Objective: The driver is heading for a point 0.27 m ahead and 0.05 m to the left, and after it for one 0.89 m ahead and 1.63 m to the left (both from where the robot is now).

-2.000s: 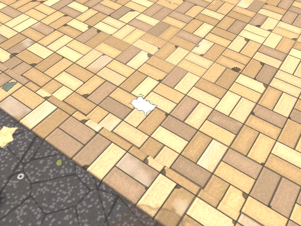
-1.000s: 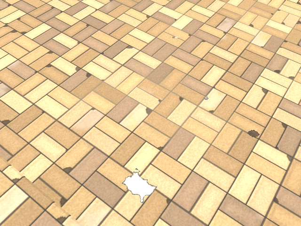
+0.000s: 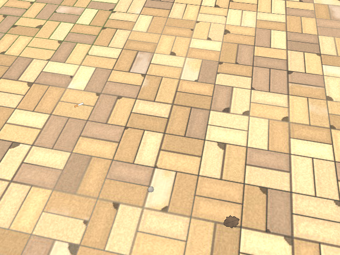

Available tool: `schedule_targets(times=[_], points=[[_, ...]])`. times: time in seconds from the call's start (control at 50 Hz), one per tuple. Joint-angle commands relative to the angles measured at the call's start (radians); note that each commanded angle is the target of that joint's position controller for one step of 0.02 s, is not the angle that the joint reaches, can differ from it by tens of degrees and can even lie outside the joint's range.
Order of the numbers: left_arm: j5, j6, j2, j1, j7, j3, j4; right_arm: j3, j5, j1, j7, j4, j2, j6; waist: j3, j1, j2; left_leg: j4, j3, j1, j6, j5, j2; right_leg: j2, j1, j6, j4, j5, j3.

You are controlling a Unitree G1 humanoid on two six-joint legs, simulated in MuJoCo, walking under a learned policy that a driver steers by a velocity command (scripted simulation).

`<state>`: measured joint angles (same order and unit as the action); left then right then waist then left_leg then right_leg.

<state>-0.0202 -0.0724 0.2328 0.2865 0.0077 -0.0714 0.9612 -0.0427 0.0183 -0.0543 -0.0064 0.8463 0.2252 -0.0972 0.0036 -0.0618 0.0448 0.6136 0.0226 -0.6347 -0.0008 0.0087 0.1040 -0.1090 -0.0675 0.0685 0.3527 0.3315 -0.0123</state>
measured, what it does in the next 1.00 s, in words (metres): walks ahead, turning left: left foot, then right foot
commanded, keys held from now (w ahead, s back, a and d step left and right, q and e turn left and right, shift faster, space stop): w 0.04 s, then q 0.96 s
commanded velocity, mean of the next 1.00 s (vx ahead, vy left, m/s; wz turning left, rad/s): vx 0.14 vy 0.00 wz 0.41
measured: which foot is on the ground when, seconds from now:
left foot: up 0.00-0.06, down 0.08-0.56, up 0.58-0.98, down 1.00-1.00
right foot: down 0.00-0.10, up 0.12-0.54, down 0.56-1.00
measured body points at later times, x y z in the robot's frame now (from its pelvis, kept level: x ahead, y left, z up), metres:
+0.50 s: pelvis +0.18 +0.04 +0.01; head +0.22 +0.05 +0.46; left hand +0.31 +0.32 -0.11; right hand +0.31 -0.24 -0.11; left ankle +0.19 +0.13 -0.73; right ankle +0.28 -0.10 -0.71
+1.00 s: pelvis +0.21 +0.05 +0.00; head +0.24 +0.08 +0.45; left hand +0.17 +0.37 -0.12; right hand +0.49 -0.11 -0.10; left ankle +0.17 +0.15 -0.74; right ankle +0.28 -0.08 -0.73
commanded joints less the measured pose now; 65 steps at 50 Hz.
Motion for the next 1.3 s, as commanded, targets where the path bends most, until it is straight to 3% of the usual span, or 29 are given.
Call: schedule_targets(times=[0.02,0.06,0.08,0.1,0.12,0.14,0.16,0.18,0.22,0.28,0.4,0.48,0.54,0.56,0.58,0.6,0.62,0.66,0.76,0.88,0.96,0.98,1.0,1.02,1.04,1.06,1.1,1.16,1.3], points=[[-0.002,0.01,0.151,0.065,0.008,-0.034,-0.008,-0.028,0.001,0.063,0.022,-0.07,0.112,-0.021,0.023,0.022,-0.117,-0.06,-0.017,0.046,-0.056,-0.051,-0.032,0.326,0.041,0.129,-0.037,-0.475,-0.164],[0.001,0.017,0.152,-0.004,0.01,-0.031,-0.027,-0.054,-0.013,-0.111,0.026,-0.01,0.155,-0.024,-0.068,0.126,-0.108,-0.105,-0.062,0.292,-0.098,-0.03,-0.093,0.262,0.03,0.082,0.155,-0.739,-0.094],[0.012,0.019,0.127,-0.014,0.013,-0.022,-0.042,-0.072,-0.026,-0.267,0.027,0.035,0.205,-0.024,-0.185,0.178,-0.041,-0.078,0.032,0.534,-0.141,0.169,-0.017,0.187,-0.073,0.035,0.396,-0.664,-0.028],[0.02,0.004,0.043,0.116,0.007,0.003,-0.032,-0.091,-0.041,-0.37,0.03,0.058,0.29,-0.018,-0.327,0.147,0.191,-0.117,0.424,0.898,-0.323,0.265,0.216,0.028,-0.426,-0.054,0.814,-0.204,0.032],[0.028,-0.014,0.073,0.126,-0.005,0.002,-0.021,-0.073,-0.024,-0.384,0.036,0.064,0.229,-0.009,-0.404,0.152,0.223,-0.237,0.664,0.975,-0.365,0.27,0.269,0.005,-0.564,-0.064,0.946,0.263,-0.07],[0.007,-0.021,0.127,0.064,-0.01,-0.011,-0.035,-0.059,-0.011,-0.277,0.035,0.037,0.191,-0.007,-0.282,0.134,0.143,-0.236,0.561,0.874,-0.32,0.193,0.247,0.069,-0.644,-0.06,1.009,0.231,-0.1],[0.001,-0.018,0.131,-0.022,-0.004,-0.009,-0.058,-0.05,-0.012,-0.176,0.033,0.007,0.164,0.0,-0.177,0.119,0.046,-0.247,0.434,0.716,-0.289,0.214,0.203,0.113,-0.644,-0.061,0.971,0.153,-0.071],[0.014,-0.011,0.131,-0.071,0.008,-0.015,-0.069,-0.042,-0.015,-0.116,0.032,-0.007,0.143,0.005,-0.1,0.097,-0.018,-0.267,0.34,0.571,-0.274,0.296,0.168,0.144,-0.62,-0.067,0.903,0.109,-0.053],[0.026,0.013,0.122,-0.064,0.029,-0.023,-0.087,-0.039,-0.024,-0.092,0.028,-0.009,0.139,0.01,-0.092,0.048,0.009,-0.293,0.263,0.419,-0.252,0.413,0.116,0.165,-0.486,-0.072,0.785,0.074,-0.054],[0.022,0.028,0.093,-0.05,0.046,-0.02,-0.094,-0.057,-0.027,-0.118,0.009,-0.009,0.194,0.023,-0.127,0.03,0.049,-0.294,0.202,0.393,-0.257,0.511,0.087,0.128,-0.444,-0.097,0.619,0.012,-0.038],[0.014,0.058,0.102,-0.196,0.051,-0.022,-0.142,-0.07,-0.001,-0.139,-0.025,-0.024,0.211,0.069,-0.118,0.073,0.077,-0.312,0.264,0.371,-0.208,0.067,0.055,0.097,-0.418,-0.123,0.386,-0.143,-0.072],[0.01,0.045,0.115,-0.242,0.042,-0.021,-0.165,-0.076,0.001,-0.138,-0.035,-0.034,0.208,0.088,-0.084,0.08,0.107,-0.273,0.351,0.391,-0.206,-0.018,0.045,0.073,-0.383,-0.128,0.273,-0.084,-0.089],[0.006,0.02,0.136,-0.139,0.027,-0.029,-0.139,-0.069,0.009,-0.079,-0.041,-0.076,0.191,0.101,-0.101,0.009,0.099,-0.173,0.387,0.393,-0.151,0.046,-0.006,0.086,-0.208,-0.099,0.016,-0.219,-0.077],[0.021,0.018,0.182,-0.101,0.03,-0.041,-0.132,-0.055,0.004,-0.097,-0.044,-0.09,0.149,0.106,-0.144,0.017,0.032,-0.065,0.349,0.309,-0.101,-0.077,-0.053,0.207,-0.06,-0.057,-0.009,-0.321,-0.145],[0.041,0.029,0.263,-0.137,0.042,-0.055,-0.149,-0.041,0.0,-0.177,-0.04,-0.102,0.084,0.102,-0.165,0.095,-0.242,0.146,0.182,0.107,-0.038,-0.488,-0.209,0.419,0.091,0.071,0.011,-0.646,-0.367],[0.063,0.033,0.227,-0.113,0.036,-0.049,-0.153,-0.054,-0.007,-0.197,-0.037,-0.112,0.153,0.093,-0.196,0.079,-0.324,0.36,0.121,-0.006,0.006,-0.701,-0.22,0.551,0.097,0.21,-0.004,-0.767,-0.521],[0.054,0.032,0.182,-0.145,0.035,-0.037,-0.174,-0.077,-0.002,-0.204,-0.031,-0.095,0.227,0.093,-0.181,0.085,-0.225,0.498,0.132,-0.017,0.027,-0.647,-0.17,0.529,0.074,0.215,0.006,-0.763,-0.446],[0.031,0.039,0.143,-0.208,0.036,-0.026,-0.195,-0.087,0.001,-0.192,-0.037,-0.081,0.221,0.119,-0.129,0.095,-0.148,0.576,0.101,-0.041,0.066,-0.525,-0.135,0.409,0.027,0.135,0.024,-0.646,-0.264],[0.035,0.062,0.176,-0.164,0.055,-0.029,-0.175,-0.06,0.013,-0.1,-0.023,-0.154,0.14,0.137,-0.083,0.05,-0.209,0.458,0.018,-0.023,0.101,-0.394,-0.102,0.374,-0.006,0.155,-0.034,-0.586,-0.117],[0.023,0.068,0.232,-0.186,0.046,-0.047,-0.179,-0.054,0.005,-0.073,0.003,-0.198,0.148,0.142,-0.101,0.043,-0.232,0.193,-0.053,0.184,0.06,-0.352,-0.07,0.411,-0.052,0.142,-0.034,-0.522,-0.021],[-0.008,0.068,0.246,-0.195,0.035,-0.054,-0.172,-0.068,0.002,-0.125,0.025,-0.193,0.155,0.151,-0.081,0.082,-0.215,-0.084,-0.105,0.341,-0.015,-0.229,-0.098,0.416,-0.078,0.069,0.064,-0.402,0.02],[-0.009,0.068,0.219,-0.154,0.03,-0.049,-0.154,-0.079,-0.001,-0.167,0.022,-0.175,0.172,0.151,-0.089,0.089,-0.17,-0.173,-0.093,0.445,-0.048,-0.141,-0.119,0.383,-0.131,0.015,0.145,-0.323,0.059],[0.018,0.069,0.17,-0.11,0.021,-0.038,-0.147,-0.104,-0.001,-0.208,0.008,-0.172,0.252,0.149,-0.098,0.078,0.03,-0.229,0.098,0.608,-0.105,0.146,0.004,0.299,-0.306,-0.074,0.365,-0.108,0.153],[0.065,0.069,0.12,-0.137,0.014,-0.018,-0.199,-0.116,-0.014,-0.212,-0.005,-0.204,0.354,0.145,-0.098,0.056,0.308,-0.199,0.435,0.701,-0.276,0.525,0.255,0.158,-0.595,-0.155,0.66,0.369,0.159],[0.043,0.061,0.166,-0.227,0.021,-0.03,-0.23,-0.11,-0.048,-0.246,0.01,-0.212,0.329,0.12,-0.19,0.142,0.208,-0.255,0.495,0.641,-0.383,0.394,0.293,0.13,-0.621,-0.145,0.816,0.373,-0.007],[0.014,0.063,0.191,-0.252,0.027,-0.039,-0.234,-0.102,-0.048,-0.201,0.013,-0.211,0.305,0.099,-0.134,0.117,0.136,-0.276,0.414,0.601,-0.337,0.272,0.229,0.146,-0.637,-0.126,0.857,0.287,-0.039],[0.02,0.075,0.203,-0.216,0.046,-0.048,-0.202,-0.082,-0.011,-0.095,-0.002,-0.224,0.238,0.093,-0.083,0.067,0.077,-0.276,0.313,0.53,-0.234,0.135,0.142,0.17,-0.627,-0.116,0.808,0.138,-0.058],[0.025,0.074,0.184,-0.176,0.044,-0.049,-0.205,-0.073,-0.015,-0.087,-0.018,-0.235,0.227,0.1,-0.11,0.042,0.083,-0.28,0.282,0.475,-0.227,0.138,0.095,0.133,-0.541,-0.124,0.78,0.033,-0.051],[0.018,0.063,0.152,-0.224,0.028,-0.03,-0.242,-0.082,-0.01,-0.113,-0.031,-0.247,0.258,0.113,-0.088,0.075,0.103,-0.27,0.374,0.459,-0.231,-0.042,0.071,0.094,-0.457,-0.145,0.461,0.008,-0.076]])
Keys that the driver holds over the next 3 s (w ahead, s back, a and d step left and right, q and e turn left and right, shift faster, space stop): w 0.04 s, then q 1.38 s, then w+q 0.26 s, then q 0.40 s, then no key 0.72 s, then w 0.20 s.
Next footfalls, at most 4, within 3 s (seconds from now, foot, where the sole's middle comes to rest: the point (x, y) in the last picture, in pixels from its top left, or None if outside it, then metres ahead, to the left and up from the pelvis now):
0.08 left None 0.22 0.13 -0.77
0.56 right None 0.32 -0.07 -0.77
1.00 left None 0.20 0.18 -0.77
1.48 right None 0.34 0.01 -0.77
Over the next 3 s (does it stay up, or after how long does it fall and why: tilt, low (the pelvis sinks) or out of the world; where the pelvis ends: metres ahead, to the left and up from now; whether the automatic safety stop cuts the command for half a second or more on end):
stays up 0.31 0.28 0.00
